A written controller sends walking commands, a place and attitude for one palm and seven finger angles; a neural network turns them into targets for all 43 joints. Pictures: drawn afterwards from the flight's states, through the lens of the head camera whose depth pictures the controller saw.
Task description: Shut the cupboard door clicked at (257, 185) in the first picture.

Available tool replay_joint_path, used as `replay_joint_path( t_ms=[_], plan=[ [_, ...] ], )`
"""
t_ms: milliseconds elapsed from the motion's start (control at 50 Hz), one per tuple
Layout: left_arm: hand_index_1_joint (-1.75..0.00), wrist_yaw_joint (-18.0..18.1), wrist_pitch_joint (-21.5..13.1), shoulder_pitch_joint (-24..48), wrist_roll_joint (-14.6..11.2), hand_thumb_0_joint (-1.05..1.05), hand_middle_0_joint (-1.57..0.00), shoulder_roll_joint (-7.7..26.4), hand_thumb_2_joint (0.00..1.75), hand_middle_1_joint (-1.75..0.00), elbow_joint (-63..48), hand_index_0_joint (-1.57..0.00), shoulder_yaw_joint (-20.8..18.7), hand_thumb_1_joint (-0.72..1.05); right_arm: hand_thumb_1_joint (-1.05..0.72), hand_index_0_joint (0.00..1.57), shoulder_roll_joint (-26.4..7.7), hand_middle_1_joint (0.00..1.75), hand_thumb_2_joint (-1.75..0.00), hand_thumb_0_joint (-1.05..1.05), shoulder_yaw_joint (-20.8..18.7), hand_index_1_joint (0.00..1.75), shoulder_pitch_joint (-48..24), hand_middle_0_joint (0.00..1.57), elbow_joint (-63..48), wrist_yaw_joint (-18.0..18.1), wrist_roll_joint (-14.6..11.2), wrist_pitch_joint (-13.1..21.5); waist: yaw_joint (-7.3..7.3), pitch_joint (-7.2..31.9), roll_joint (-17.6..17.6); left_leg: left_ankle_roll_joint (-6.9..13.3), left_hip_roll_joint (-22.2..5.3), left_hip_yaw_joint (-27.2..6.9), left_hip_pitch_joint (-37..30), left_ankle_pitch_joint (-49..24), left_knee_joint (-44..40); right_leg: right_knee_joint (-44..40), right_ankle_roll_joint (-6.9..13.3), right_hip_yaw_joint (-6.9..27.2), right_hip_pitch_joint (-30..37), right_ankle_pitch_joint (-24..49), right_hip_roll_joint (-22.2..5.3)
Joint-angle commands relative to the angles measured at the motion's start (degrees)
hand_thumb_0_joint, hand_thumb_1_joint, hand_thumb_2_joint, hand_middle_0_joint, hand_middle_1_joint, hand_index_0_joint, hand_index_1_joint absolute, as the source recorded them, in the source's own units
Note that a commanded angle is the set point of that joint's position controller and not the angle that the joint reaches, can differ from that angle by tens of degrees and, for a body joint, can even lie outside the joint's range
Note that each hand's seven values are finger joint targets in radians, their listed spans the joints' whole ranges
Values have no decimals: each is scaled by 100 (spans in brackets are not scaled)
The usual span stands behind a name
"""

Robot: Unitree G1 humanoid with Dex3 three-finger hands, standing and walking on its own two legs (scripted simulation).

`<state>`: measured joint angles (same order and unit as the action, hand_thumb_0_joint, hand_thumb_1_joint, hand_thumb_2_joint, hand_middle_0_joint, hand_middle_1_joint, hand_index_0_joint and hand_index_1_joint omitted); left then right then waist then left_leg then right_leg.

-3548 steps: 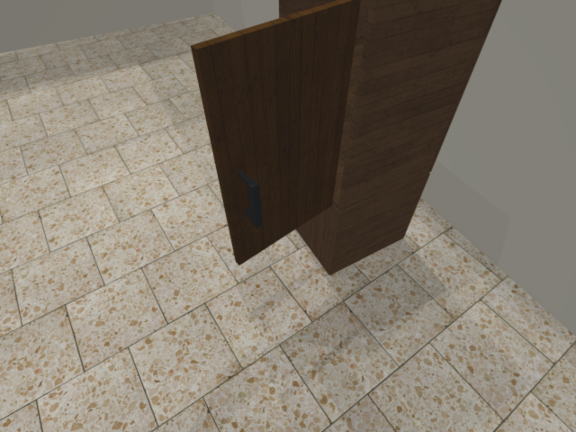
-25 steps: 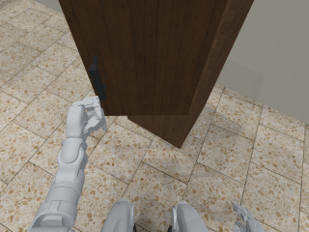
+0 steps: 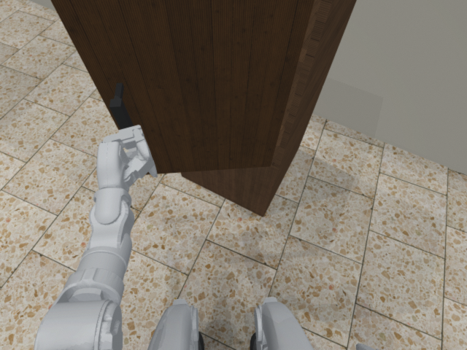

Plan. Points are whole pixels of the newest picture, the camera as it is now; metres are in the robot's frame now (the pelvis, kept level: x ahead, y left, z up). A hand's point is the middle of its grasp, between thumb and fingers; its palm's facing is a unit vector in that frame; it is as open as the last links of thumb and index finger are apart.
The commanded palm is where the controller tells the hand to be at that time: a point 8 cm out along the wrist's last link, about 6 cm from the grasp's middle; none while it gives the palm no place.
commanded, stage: bring the fist close to the handle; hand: left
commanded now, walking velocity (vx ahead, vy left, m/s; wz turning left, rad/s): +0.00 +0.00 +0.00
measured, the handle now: (128, 119) +0.53 +0.18 +0.03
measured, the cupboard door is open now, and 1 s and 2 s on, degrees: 34 22 11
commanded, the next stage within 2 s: push the door shut along its arc in 0.10 s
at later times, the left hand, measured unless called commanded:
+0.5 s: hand (150, 145) +0.46 +0.13 +0.04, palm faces -0.02 -1.00 -0.04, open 3.1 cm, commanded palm +0.45 +0.19 +0.03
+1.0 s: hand (163, 117) +0.53 +0.12 +0.04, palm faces -0.16 -0.99 -0.04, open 3.1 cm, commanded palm +0.53 +0.16 +0.03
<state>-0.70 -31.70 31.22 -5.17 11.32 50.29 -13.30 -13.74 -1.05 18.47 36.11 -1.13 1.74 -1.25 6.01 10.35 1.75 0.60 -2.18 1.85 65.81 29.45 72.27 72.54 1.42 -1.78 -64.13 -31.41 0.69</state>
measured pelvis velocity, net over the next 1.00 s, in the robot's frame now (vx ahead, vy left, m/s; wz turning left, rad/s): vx -0.01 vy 0.01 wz -0.02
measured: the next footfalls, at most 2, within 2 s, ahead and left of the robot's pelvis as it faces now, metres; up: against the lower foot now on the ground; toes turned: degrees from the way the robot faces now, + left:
none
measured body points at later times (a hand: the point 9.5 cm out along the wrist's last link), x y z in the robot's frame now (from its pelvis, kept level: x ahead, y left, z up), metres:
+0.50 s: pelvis -0.01 +0.00 -0.01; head +0.11 +0.00 +0.42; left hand +0.45 +0.19 +0.05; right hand +0.08 -0.27 -0.13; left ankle +0.04 +0.12 -0.62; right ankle +0.03 -0.11 -0.62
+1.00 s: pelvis -0.01 +0.01 -0.03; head +0.15 +0.02 +0.39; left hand +0.53 +0.17 +0.04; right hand -0.02 -0.26 -0.14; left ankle +0.04 +0.12 -0.62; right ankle +0.03 -0.11 -0.62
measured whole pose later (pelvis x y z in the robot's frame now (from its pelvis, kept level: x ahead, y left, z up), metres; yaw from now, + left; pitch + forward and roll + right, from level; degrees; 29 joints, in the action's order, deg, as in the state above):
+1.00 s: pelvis -0.01 +0.01 -0.03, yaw -1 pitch +29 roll -3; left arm -12.3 -26.1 59.0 -3.0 25.5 70.9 -17.0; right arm -15.3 0.9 20.7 37.5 -1.1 1.9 -1.6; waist 12.7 9.3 3.5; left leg 1.2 -2.8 -0.4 78.2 30.4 79.4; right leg 77.2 1.2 -3.8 -74.8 -31.5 1.3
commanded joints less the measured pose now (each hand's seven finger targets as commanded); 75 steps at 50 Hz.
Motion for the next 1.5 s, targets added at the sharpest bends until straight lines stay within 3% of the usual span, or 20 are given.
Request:
replay_joint_path(
  t_ms=[0,40,100,200,260,300,520,580,660,760,840,940,980,1100,1140,1220,1260,1340,1420,1480],
  plan=[
    [-150,40,-574,2115,-4,0,-130,939,90,-150,-1162,-130,-99,90,-90,20,-848,30,-90,0,-301,30,309,20,-496,64,14,202,41,2358,-102,84,216,-244,-1552,-1167,-755,-1116,-70,209,1358,1649,54],
    [-150,0,-616,2046,-9,0,-130,982,90,-150,-1215,-130,-127,90,-90,20,-856,30,-90,0,-306,30,292,20,-489,69,10,212,-29,2525,115,61,213,-262,-1701,-1230,-764,-1068,-48,192,1323,1663,52],
    [-150,-77,-527,1992,-51,0,-130,848,90,-150,-913,-130,-15,90,-90,20,-858,30,-90,0,-294,30,265,20,-486,71,-13,192,18,2199,-101,75,230,-240,-1486,-975,-793,-1198,-62,219,1307,1434,46],
    [-150,-148,-542,2214,-79,0,-130,1088,90,-150,-907,-130,-164,90,-90,20,-867,30,-90,0,-282,30,225,20,-506,115,-23,171,29,2308,-217,109,238,-242,-1374,-968,-735,-1178,-70,282,1429,1469,31],
    [-150,-255,-626,2681,-49,0,-130,1013,90,-150,-948,-130,14,90,-90,20,-865,30,-90,0,-283,30,248,20,-430,120,-16,187,138,2475,173,85,218,-320,-1707,-1193,-661,-1043,-48,210,1144,1626,42],
    [-150,-333,-578,2891,-21,0,-130,1122,90,-150,-557,-130,-4,90,-90,20,-894,30,-90,0,-273,30,257,20,-384,136,-29,171,240,2132,-10,100,217,-325,-1465,-952,-637,-1116,-58,241,1010,1386,44],
    [-150,-788,-296,3848,-85,0,-130,1748,90,-150,70,-130,-348,90,-90,20,-1007,30,-90,0,-222,30,532,20,-400,142,-36,107,356,2714,260,141,203,-415,-1324,-1256,-371,-850,-19,246,958,1557,84],
    [-150,-918,-156,4038,-47,0,-130,1883,90,-150,416,-130,-348,90,-90,20,-1048,30,-90,0,-214,30,612,20,-340,138,-62,55,502,2474,88,159,167,-438,-1107,-1152,-313,-883,-33,250,821,1449,100],
    [-150,-1034,-66,4542,-50,0,-130,1676,90,-150,466,-130,-111,90,-90,20,-1088,30,-90,0,-231,30,748,20,-266,117,-59,61,673,2628,390,155,136,-552,-1468,-1239,-273,-837,-6,150,355,1310,112],
    [-150,-1113,6,5112,14,0,-130,2119,90,-150,594,-130,-310,90,-90,20,-1164,30,-90,0,-201,30,920,20,-175,119,-26,85,751,2798,596,158,103,-651,-1467,-1212,-195,-752,26,113,141,1132,136],
    [-150,-1188,81,5360,52,0,-130,2098,90,-150,726,-130,-242,90,-90,20,-1190,30,-90,0,-189,30,1045,20,-130,86,-9,96,843,2894,703,151,79,-728,-1617,-1342,-168,-698,40,46,-75,1142,153],
    [-150,-1173,217,5686,162,0,-130,2622,90,-150,880,-130,-574,90,-90,20,-1242,30,-90,0,-147,30,1194,20,-118,65,23,90,860,2983,871,157,51,-761,-1500,-1427,-81,-612,59,39,-126,1146,175],
    [-150,-1182,277,5801,234,0,-130,2557,90,-150,905,-130,-467,90,-90,20,-1227,30,-90,0,-130,30,1231,20,-122,42,32,74,954,2986,867,169,41,-759,-1484,-1484,-43,-607,46,31,-194,1195,182],
    [-150,-1333,452,6040,343,0,-130,3092,90,-150,1098,-130,-737,90,-90,20,-1252,30,-90,0,-74,30,1341,20,-157,31,22,78,1010,2983,887,206,19,-701,-1103,-1479,116,-559,46,85,-65,1247,224],
    [-150,-1410,477,6174,352,0,-130,3158,90,-150,1033,-130,-759,90,-90,20,-1279,30,-90,0,-76,30,1402,20,-151,33,32,85,1044,3155,1005,195,-8,-772,-1332,-1705,149,-486,53,40,-210,1362,229],
    [-150,-1536,656,6559,376,0,-130,3033,90,-150,1171,-130,-550,90,-90,20,-1277,30,-90,0,-44,30,1493,20,-107,37,25,119,1222,2992,1104,219,-18,-802,-1322,-1668,230,-467,58,5,-510,1294,249],
    [-150,-1579,735,6617,396,0,-130,3347,90,-150,1161,-130,-738,90,-90,20,-1310,30,-90,0,-32,30,1527,20,-98,52,30,121,1177,3178,1151,210,-26,-800,-1276,-1750,292,-431,63,5,-423,1359,251],
    [-150,-1689,839,6772,393,0,-130,3181,90,-150,1052,-130,-597,90,-90,20,-1306,30,-90,0,-45,30,1606,20,-50,35,46,165,1229,3448,1372,195,-43,-851,-1610,-2145,377,-349,74,-48,-599,1594,259],
    [-150,-1733,1065,6962,499,0,-130,3460,90,-150,1404,-130,-689,90,-90,20,-1300,30,-90,0,28,30,1691,20,-58,61,55,182,1354,3112,1118,260,-31,-779,-1013,-1893,484,-330,55,-26,-521,1536,293],
    [-150,-1791,1116,7199,539,0,-130,3650,90,-150,1271,-130,-717,90,-90,20,-1298,30,-90,0,30,30,1723,20,-64,79,65,209,1383,3298,1219,273,-27,-726,-911,-1968,589,-298,45,6,-397,1666,299]
  ],
)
